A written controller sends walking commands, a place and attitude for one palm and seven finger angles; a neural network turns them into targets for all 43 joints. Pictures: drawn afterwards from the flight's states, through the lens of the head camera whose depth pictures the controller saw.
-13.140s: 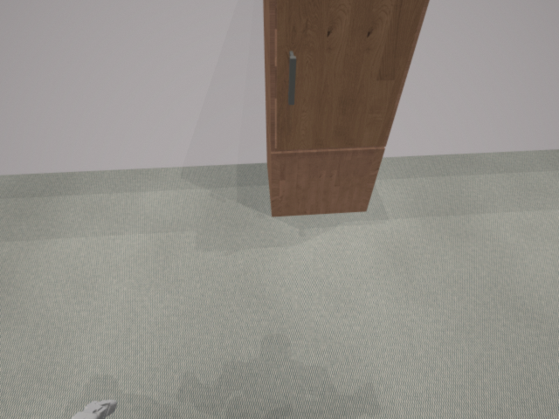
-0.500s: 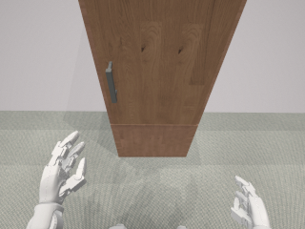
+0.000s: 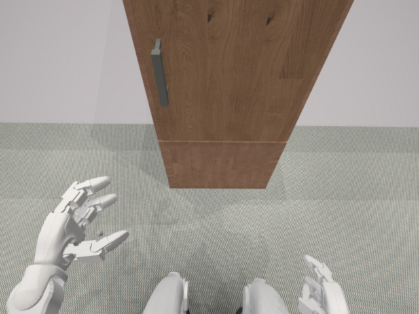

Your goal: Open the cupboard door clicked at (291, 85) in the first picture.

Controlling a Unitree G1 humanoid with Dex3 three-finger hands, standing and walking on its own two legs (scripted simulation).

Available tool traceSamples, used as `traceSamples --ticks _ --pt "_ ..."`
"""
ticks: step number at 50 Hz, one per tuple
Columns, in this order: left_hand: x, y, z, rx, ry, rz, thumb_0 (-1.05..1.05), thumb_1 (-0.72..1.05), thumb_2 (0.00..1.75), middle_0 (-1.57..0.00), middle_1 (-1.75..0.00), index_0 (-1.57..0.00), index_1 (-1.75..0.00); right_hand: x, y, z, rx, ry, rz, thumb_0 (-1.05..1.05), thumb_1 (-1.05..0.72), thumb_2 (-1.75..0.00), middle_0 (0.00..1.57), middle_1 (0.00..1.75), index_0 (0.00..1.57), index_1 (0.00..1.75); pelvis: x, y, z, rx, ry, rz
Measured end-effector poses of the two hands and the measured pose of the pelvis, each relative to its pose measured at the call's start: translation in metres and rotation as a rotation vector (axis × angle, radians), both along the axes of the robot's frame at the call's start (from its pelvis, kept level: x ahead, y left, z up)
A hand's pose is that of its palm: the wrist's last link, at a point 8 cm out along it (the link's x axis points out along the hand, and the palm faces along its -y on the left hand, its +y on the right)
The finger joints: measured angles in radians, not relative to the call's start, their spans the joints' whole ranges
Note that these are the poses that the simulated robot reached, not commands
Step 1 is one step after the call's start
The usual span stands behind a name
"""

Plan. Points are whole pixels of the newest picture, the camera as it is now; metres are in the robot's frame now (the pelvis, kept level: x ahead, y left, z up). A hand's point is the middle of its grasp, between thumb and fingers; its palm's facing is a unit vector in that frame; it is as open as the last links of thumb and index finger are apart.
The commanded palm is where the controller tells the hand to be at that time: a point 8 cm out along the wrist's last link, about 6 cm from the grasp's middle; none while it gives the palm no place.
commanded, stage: raise the hand with hooked fingers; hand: left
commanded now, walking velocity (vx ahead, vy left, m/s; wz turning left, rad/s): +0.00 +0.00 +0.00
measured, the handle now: (161, 75) +0.62 +0.16 +0.06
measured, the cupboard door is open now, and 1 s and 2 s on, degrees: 0 0 0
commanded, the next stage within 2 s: move the hooked fingers beside the handle in 1.30 s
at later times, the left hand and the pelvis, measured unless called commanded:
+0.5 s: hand (63, 210) +0.27 +0.26 +0.06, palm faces +0.11 -0.99 -0.07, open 13.6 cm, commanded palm +0.25 +0.31 +0.06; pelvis +0.01 +0.01 +0.01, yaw +1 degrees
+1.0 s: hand (69, 189) +0.31 +0.27 +0.06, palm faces +0.03 -1.00 -0.04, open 14.0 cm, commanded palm +0.28 +0.32 +0.07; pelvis +0.02 +0.00 +0.02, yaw +0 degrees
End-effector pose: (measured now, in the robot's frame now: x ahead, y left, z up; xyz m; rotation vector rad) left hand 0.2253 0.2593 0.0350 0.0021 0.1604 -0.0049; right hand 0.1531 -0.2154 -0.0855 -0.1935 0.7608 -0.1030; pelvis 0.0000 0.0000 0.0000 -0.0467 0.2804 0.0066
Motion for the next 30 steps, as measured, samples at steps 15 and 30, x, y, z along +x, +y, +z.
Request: traceSamples --ticks 15,30 --pt "0.009 0.024 0.005 0.049 -0.088 -0.003 0.00 -0.18 0.43 -0.27 -0.99 -0.28 -0.99 0.013 -0.028 0.022 -0.140 -0.034 0.017 0.02 -0.91 -0.89 0.20 0.30 0.21 0.30 0.004 0.009 0.002 -0.008 0.002 0.012" --pt "0.032 0.056 0.018 0.061 -0.083 0.052 0.00 -0.46 0.31 -0.29 -1.17 -0.30 -1.17 0.037 -0.011 0.026 -0.092 -0.039 0.074 0.01 -0.90 -0.89 0.20 0.30 0.21 0.30 0.017 0.005 0.010 -0.011 0.009 0.017"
